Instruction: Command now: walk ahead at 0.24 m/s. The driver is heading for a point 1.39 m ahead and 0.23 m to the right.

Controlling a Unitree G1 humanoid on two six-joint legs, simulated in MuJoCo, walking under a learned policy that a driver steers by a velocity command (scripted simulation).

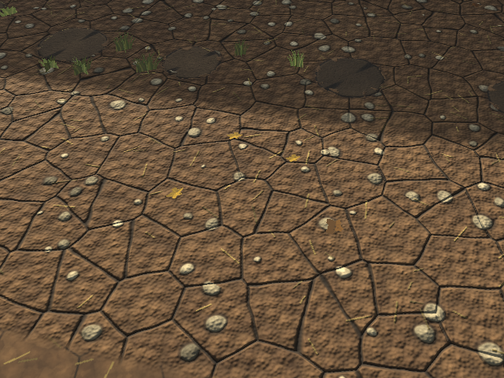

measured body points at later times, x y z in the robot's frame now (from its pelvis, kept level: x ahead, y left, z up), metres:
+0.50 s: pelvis +0.20 +0.00 -0.01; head +0.23 -0.01 +0.44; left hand +0.06 +0.23 -0.13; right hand +0.44 -0.21 -0.10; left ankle +0.37 +0.12 -0.71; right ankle +0.00 -0.12 -0.73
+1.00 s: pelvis +0.48 +0.01 +0.01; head +0.51 +0.00 +0.46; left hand +0.69 +0.24 -0.09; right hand +0.44 -0.26 -0.14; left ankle +0.37 +0.11 -0.73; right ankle +0.68 -0.13 -0.70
